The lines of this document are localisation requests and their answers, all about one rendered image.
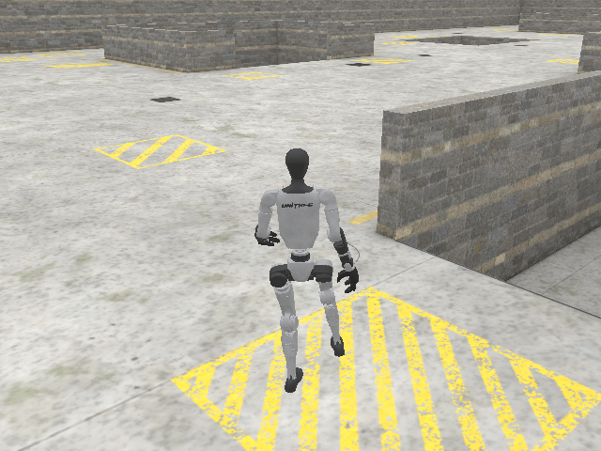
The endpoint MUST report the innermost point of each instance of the robot left hand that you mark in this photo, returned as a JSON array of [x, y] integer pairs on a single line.
[[269, 243]]

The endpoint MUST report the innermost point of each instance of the robot right foot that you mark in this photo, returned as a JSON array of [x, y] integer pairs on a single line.
[[338, 348]]

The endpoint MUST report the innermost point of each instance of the left robot forearm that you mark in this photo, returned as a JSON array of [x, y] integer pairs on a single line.
[[259, 239]]

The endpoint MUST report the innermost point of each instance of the robot right upper arm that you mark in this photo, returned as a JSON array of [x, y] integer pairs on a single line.
[[328, 198]]

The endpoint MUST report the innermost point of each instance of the right robot forearm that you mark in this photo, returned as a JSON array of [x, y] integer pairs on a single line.
[[343, 253]]

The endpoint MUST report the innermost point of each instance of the humanoid robot head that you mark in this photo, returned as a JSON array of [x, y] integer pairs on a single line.
[[297, 161]]

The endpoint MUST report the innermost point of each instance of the robot left upper arm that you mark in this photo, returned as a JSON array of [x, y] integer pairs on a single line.
[[265, 211]]

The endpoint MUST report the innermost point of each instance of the robot right hand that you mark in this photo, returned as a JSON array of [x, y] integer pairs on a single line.
[[352, 280]]

